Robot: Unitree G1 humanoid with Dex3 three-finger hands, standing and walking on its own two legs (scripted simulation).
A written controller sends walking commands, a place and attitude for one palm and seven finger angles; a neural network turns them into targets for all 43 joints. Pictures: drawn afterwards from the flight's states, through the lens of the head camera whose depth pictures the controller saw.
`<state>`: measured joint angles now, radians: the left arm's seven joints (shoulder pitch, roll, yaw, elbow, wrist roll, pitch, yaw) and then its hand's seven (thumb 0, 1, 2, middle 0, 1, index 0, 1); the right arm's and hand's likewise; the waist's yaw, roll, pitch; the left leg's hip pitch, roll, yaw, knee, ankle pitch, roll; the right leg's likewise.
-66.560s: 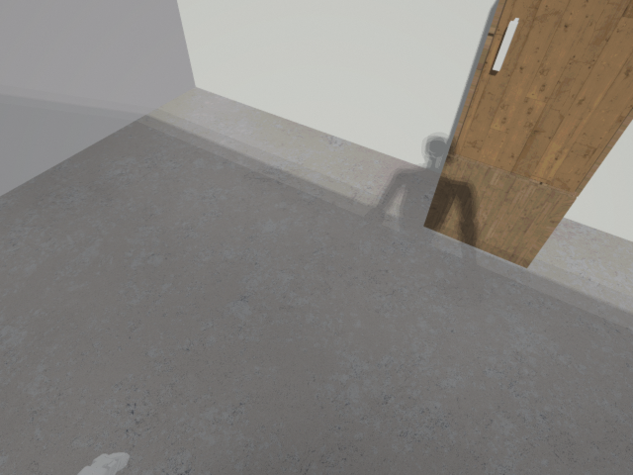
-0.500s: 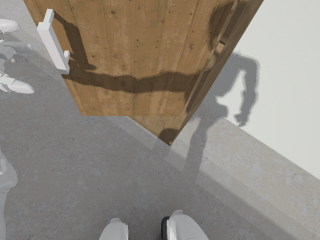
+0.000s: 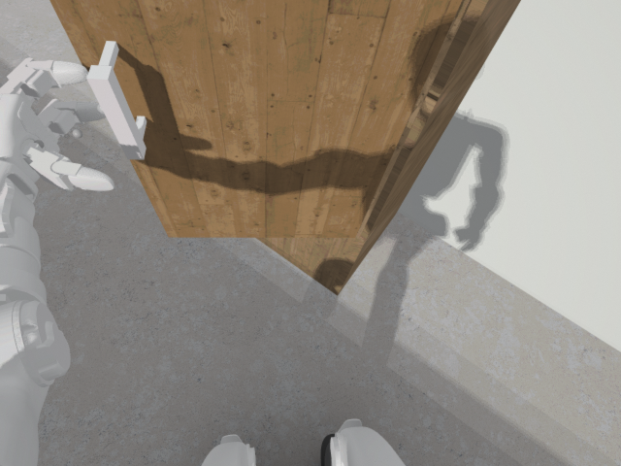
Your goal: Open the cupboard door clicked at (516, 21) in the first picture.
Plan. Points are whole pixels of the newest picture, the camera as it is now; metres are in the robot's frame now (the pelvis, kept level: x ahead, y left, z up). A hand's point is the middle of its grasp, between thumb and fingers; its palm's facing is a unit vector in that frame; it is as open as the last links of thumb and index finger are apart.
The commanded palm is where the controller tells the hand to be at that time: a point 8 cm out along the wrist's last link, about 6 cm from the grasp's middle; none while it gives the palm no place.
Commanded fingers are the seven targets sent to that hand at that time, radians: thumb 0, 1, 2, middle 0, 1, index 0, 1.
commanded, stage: slide the fingers in behind the handle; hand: left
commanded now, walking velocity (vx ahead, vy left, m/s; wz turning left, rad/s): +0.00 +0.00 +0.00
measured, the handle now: (124, 104) +0.53 +0.20 +0.10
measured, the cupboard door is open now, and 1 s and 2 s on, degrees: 38 38 38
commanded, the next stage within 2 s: close the thumb around the handle in 1.20 s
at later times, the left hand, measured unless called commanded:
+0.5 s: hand (122, 134) +0.49 +0.20 +0.10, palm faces -0.03 -1.00 -0.02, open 13.9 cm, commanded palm +0.46 +0.24 +0.10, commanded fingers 0.00 -0.50 0.30 -0.30 -1.20 -0.30 -1.20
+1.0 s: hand (142, 134) +0.49 +0.17 +0.10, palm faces -0.02 -1.00 -0.02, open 14.0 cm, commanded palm +0.46 +0.22 +0.10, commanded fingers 0.00 -0.50 0.30 -0.30 -1.20 -0.30 -1.20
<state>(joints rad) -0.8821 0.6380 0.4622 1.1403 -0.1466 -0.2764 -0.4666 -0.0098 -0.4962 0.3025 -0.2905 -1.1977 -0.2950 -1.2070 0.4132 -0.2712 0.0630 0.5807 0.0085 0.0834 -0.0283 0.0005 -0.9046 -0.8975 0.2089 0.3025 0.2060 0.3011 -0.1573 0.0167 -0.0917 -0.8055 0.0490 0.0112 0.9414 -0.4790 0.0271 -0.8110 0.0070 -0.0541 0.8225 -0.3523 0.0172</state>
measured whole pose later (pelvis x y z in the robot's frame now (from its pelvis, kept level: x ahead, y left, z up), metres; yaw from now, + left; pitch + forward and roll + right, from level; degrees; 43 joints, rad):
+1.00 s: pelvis -0.01 -0.02 +0.00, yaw +1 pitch +17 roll -2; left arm -0.89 0.50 0.37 1.15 -0.11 -0.33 -0.30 -0.01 -0.50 0.30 -0.30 -1.20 -0.30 -1.20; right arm 0.41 -0.27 0.04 0.61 0.01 0.04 -0.02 0.00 -0.91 -0.90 0.21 0.30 0.20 0.30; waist -0.15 0.02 -0.08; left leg -0.76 0.04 0.01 0.90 -0.45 0.01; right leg -0.79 0.00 -0.05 0.83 -0.35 -0.01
